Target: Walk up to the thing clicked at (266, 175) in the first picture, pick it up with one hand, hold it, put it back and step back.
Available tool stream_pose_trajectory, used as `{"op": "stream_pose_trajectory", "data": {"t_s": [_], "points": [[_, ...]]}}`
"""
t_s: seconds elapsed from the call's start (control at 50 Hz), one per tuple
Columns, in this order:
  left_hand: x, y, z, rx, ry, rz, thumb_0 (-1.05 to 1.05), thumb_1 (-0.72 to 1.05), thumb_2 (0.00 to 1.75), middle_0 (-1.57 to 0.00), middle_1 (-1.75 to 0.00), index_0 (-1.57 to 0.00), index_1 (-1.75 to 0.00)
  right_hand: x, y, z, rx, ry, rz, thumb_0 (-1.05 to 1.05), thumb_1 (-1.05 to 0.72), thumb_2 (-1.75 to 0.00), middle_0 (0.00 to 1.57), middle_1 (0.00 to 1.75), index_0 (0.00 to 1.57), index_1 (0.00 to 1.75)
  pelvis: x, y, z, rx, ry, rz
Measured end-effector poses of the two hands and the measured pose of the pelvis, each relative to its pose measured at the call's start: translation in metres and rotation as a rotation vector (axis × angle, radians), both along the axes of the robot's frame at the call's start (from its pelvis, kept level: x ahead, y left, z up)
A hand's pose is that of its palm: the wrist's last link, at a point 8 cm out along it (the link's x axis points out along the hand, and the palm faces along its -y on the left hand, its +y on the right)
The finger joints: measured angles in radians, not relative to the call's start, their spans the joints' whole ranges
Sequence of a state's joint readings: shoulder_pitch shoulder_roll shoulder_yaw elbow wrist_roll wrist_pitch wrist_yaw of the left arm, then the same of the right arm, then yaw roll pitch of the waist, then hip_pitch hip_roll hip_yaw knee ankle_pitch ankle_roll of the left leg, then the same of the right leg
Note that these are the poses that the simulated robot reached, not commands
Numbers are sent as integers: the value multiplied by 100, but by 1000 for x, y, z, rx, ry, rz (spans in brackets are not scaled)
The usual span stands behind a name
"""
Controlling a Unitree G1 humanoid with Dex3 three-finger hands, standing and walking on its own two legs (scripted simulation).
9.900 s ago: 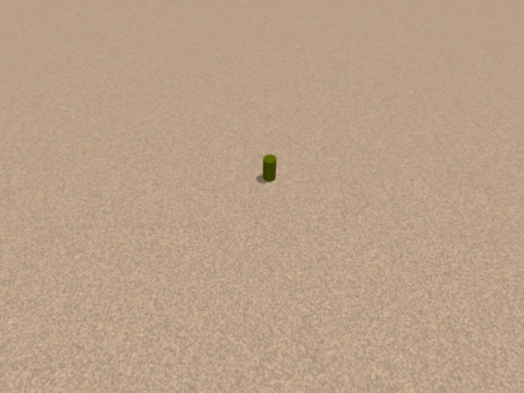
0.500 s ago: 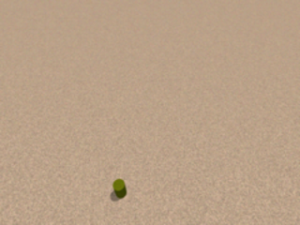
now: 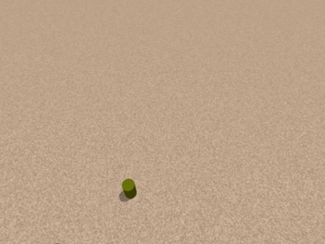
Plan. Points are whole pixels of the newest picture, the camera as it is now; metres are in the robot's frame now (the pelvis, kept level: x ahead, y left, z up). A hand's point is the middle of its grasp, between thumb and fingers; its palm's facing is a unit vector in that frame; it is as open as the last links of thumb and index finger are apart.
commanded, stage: walk up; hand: left
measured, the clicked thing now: (129, 188) +0.49 +0.21 -0.71
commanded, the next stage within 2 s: none
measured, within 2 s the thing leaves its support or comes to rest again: neither
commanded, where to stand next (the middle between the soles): +0.16 -0.01 m, yaw +2 degrees
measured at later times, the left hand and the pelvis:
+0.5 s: hand out of the picture +0.02 +0.24 -0.15, palm faces +0.08 -0.91 -0.42, open 7.4 cm; pelvis -0.11 -0.03 -0.02, yaw +5 degrees
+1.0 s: hand out of the picture -0.23 +0.26 -0.17, palm faces +0.00 -0.91 -0.42, open 7.4 cm; pelvis -0.27 -0.02 -0.02, yaw +0 degrees
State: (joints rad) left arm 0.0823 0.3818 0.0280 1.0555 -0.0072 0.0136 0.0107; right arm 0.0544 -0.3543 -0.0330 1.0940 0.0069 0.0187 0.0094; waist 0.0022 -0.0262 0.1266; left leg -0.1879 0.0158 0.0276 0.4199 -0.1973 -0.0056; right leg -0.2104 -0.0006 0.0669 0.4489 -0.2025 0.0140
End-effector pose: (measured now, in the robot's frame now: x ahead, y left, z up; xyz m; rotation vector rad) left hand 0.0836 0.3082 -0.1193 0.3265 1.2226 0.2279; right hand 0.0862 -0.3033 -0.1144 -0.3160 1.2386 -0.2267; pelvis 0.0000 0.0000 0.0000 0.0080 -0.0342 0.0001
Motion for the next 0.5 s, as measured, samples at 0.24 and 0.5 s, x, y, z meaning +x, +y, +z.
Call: {"op": "stream_pose_trajectory", "data": {"t_s": [0.24,0.5], "points": [[-63,-22,4,68,66,13,0,91,90,-21,-30,-20,-30,-3,-39,-24,-7,-61,14,0,-91,-90,20,30,20,30,-40,-30,-16,20,-8,-18],[-82,-28,10,62,-139,32,1,90,90,-21,-30,-20,-30,-87,-30,-32,-34,70,131,0,-91,-90,20,30,20,30,-107,-27,-17,6,22,81]]}}
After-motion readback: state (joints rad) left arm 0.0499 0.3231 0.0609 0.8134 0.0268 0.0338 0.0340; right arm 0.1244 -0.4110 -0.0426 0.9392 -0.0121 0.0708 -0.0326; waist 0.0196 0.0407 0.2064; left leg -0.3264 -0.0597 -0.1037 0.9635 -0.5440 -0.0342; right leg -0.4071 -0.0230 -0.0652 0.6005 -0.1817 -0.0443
